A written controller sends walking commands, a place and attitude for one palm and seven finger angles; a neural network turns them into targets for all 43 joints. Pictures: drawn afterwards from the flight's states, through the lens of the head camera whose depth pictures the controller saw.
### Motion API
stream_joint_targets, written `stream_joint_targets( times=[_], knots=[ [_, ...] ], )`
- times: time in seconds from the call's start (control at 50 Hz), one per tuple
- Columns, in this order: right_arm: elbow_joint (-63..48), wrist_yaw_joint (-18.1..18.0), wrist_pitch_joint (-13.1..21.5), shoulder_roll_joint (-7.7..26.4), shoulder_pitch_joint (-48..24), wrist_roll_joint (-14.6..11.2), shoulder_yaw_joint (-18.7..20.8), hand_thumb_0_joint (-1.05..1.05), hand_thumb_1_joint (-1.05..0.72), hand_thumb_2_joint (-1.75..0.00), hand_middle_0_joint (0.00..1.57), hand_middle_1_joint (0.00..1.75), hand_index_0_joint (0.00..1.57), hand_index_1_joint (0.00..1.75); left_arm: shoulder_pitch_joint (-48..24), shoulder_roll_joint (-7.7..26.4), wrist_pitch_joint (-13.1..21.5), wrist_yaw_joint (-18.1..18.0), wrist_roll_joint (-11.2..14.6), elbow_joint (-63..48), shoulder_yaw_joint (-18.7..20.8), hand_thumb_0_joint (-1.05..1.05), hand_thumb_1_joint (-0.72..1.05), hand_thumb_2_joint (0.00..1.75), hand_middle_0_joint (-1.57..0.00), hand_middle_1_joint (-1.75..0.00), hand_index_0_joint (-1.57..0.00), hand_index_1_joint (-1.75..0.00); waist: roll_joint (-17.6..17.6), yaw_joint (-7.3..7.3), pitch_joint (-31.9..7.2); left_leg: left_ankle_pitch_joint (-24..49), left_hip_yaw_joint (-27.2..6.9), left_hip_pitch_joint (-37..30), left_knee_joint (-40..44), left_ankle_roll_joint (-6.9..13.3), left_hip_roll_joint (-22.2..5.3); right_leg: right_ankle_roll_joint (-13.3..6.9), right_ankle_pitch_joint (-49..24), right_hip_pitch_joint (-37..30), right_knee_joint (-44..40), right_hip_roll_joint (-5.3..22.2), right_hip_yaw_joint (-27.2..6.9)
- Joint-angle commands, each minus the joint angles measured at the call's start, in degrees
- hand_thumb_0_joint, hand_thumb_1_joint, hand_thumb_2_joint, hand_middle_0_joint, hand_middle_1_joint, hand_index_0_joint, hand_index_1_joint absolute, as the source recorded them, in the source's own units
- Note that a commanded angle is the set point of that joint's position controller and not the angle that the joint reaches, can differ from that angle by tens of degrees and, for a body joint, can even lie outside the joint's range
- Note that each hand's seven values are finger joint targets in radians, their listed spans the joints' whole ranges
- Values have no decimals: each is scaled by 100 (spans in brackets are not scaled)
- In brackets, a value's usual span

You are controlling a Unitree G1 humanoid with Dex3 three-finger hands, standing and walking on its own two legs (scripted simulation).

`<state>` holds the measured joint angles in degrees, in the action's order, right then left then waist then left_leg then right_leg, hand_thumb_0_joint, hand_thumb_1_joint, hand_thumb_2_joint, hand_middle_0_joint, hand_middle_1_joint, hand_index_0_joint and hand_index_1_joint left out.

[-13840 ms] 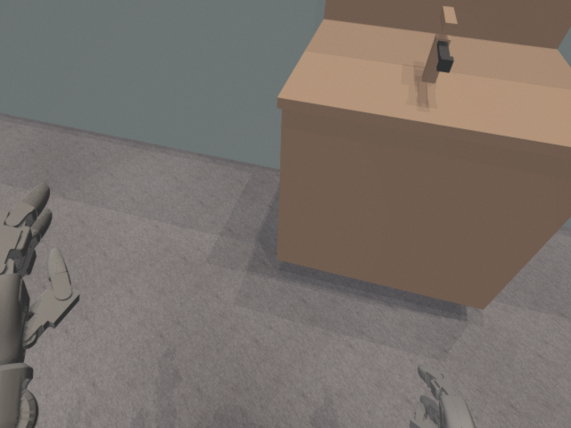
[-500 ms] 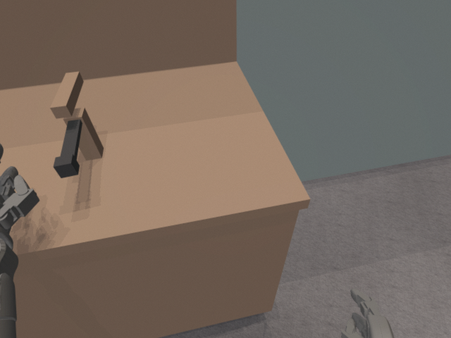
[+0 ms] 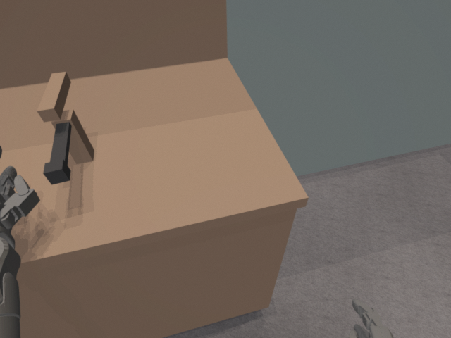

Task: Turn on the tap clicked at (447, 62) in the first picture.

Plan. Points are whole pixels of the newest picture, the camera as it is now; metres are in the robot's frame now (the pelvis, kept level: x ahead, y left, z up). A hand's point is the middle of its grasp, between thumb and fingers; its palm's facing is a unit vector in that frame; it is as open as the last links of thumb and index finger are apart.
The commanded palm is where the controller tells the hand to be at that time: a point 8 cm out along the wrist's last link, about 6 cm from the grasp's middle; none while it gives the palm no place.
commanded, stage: reach beside the lever's end, fingers flat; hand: left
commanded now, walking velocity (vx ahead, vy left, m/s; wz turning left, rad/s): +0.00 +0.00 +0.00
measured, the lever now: (57, 171) +0.33 +0.31 +0.15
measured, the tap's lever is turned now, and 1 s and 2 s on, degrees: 4 5 30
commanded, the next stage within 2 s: push the lever round in 0.06 s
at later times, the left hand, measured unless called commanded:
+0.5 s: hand (36, 196) +0.28 +0.33 +0.14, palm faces +0.55 -0.83 -0.10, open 7.8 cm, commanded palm +0.23 +0.36 +0.14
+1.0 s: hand (54, 191) +0.29 +0.30 +0.14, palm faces +0.54 -0.84 -0.08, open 7.8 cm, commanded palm +0.24 +0.33 +0.14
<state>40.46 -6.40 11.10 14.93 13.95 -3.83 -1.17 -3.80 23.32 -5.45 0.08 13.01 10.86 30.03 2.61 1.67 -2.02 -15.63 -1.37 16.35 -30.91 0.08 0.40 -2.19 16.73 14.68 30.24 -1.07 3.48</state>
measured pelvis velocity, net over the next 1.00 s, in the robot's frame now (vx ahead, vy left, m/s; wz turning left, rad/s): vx -0.01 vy -0.01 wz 0.00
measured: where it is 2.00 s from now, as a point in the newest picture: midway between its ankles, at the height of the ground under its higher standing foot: outside the picture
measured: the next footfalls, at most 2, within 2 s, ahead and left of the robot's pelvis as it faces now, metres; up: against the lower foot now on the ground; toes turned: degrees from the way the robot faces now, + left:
none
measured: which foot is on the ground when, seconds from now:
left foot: down 0.00-1.00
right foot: down 0.00-1.00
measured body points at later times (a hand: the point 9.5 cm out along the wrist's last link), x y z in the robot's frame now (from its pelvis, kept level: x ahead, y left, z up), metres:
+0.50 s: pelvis +0.00 +0.00 +0.00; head +0.00 -0.02 +0.45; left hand +0.25 +0.37 +0.15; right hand +0.18 -0.24 -0.09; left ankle +0.01 +0.12 -0.73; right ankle -0.01 -0.09 -0.73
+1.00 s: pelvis -0.01 -0.01 +0.00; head -0.01 -0.03 +0.45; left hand +0.26 +0.34 +0.15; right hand +0.16 -0.25 -0.10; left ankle +0.01 +0.12 -0.73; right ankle -0.01 -0.09 -0.73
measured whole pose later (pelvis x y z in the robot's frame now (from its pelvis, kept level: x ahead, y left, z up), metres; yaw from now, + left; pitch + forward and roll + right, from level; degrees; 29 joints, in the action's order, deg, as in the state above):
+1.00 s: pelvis -0.01 -0.01 +0.00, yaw +0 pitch +0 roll +0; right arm 40.5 -6.4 9.8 14.6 11.9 -3.9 -1.3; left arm -5.7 19.5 -7.2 -4.7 12.4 8.6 25.7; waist 3.0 2.1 -1.9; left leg -15.0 -1.8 15.8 -30.6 -0.5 0.1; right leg -2.8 16.5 14.3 30.4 -1.4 3.8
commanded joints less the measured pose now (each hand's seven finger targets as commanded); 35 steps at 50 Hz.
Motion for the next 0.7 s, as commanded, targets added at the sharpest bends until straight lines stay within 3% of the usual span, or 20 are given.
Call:
stream_joint_targets(
  times=[0.0,0.02,0.04,0.12,0.14,0.16,0.22,0.32,0.34,0.38,0.44,0.52,0.58,0.6,0.66,0.68],
  knots=[
    [-856,-80,315,751,-663,-7,272,0,-90,-90,20,30,20,30,-1224,1901,355,-51,49,-1347,663,0,90,90,-15,-15,-15,-15,167,131,-1017,1252,-100,-494,350,150,59,100,-1305,-224,-413,19,-62],
    [-850,-92,316,752,-688,-15,263,0,-90,-90,20,30,20,30,-1313,1838,351,-28,49,-1365,575,0,90,90,-15,-15,-15,-15,159,92,-935,1263,-102,-501,348,150,61,96,-1309,-184,-412,19,-59],
    [-825,-95,322,724,-711,-24,250,0,-90,-90,20,30,20,30,-1396,1805,377,-33,24,-1447,549,0,90,90,-15,-15,-15,-15,397,100,-910,1258,-113,-571,352,138,53,84,-1272,-138,-423,29,-61],
    [-787,-137,362,759,-706,-13,253,0,-90,-90,20,30,20,30,-1607,1681,389,34,44,-1387,341,0,90,90,-15,-15,-15,-15,187,1,-929,1133,-131,-621,331,155,70,94,-1174,-40,-433,16,-71],
    [-749,-148,350,757,-707,-24,236,0,-90,-90,20,30,20,30,-1658,1778,396,18,15,-1313,427,0,90,90,-15,-15,-15,-15,190,8,-884,1105,-156,-603,343,154,61,86,-1135,-35,-441,16,-57],
    [-747,-149,349,754,-701,-21,234,0,-90,-90,20,30,20,30,-1774,1670,402,41,11,-1329,288,0,90,90,-15,-15,-15,-15,257,-23,-920,1155,-171,-652,350,134,60,75,-1180,-25,-412,25,-52],
    [-810,-138,360,742,-736,-17,240,0,-90,-90,20,30,20,30,-1711,1543,362,87,30,-1431,159,0,90,90,-15,-15,-15,-15,319,30,-1114,1281,-158,-722,315,126,77,73,-1307,-120,-388,38,-58],
    [-839,-107,280,738,-739,-23,244,0,-90,-90,20,30,20,30,-1443,1704,252,-14,55,-1309,418,0,90,90,-15,-15,-15,-15,8,107,-1089,1416,-117,-576,308,129,79,94,-1538,-284,-394,50,-60],
    [-826,-96,251,703,-777,-24,227,0,-90,-90,20,30,20,30,-1347,1735,238,-55,23,-1301,489,0,90,90,-15,-15,-15,-15,237,166,-990,1425,-119,-566,325,114,68,76,-1527,-291,-402,58,-64],
    [-875,-87,233,703,-780,-24,224,0,-90,-90,20,30,20,30,-1493,1611,212,-85,17,-1377,344,0,90,90,-15,-15,-15,-15,117,109,-1013,1358,-105,-538,321,130,80,95,-1486,-262,-403,56,-67],
    [-877,-76,221,676,-815,-4,232,0,-90,-90,20,30,20,30,-1418,1738,282,-166,-27,-1613,490,0,90,90,-15,-15,-15,-15,365,162,-1147,1501,-72,-652,296,128,67,76,-1609,-369,-398,58,-99],
    [-888,-63,220,682,-808,-16,236,0,-90,-90,20,30,20,30,-1303,1427,279,-112,52,-1577,246,0,90,90,-15,-15,-15,-15,99,87,-1005,1372,-60,-558,300,139,71,105,-1542,-266,-414,49,-91],
    [-845,-106,204,700,-836,-38,232,0,-90,-90,20,30,20,30,-1533,1505,233,-121,49,-1437,260,0,90,90,-15,-15,-15,-15,30,35,-824,1118,-57,-481,330,163,74,115,-1308,-170,-486,56,-117],
    [-856,-111,212,695,-870,-42,224,0,-90,-90,20,30,20,30,-1652,1451,228,-124,29,-1545,152,0,90,90,-15,-15,-15,-15,278,42,-888,1063,-43,-517,330,159,88,107,-1217,-143,-493,70,-140],
    [-815,-129,224,685,-866,-23,221,0,-90,-90,20,30,20,30,-1801,1472,273,-222,-29,-1550,135,0,90,90,-15,-15,-15,-15,249,24,-982,957,-76,-550,337,169,90,109,-1088,-141,-508,69,-170],
    [-783,-136,220,704,-839,-17,221,0,-90,-90,20,30,20,30,-1863,1499,271,-232,-20,-1419,143,0,90,90,-15,-15,-15,-15,40,-8,-953,903,-82,-488,338,174,87,123,-1055,-136,-518,62,-165]
  ],
)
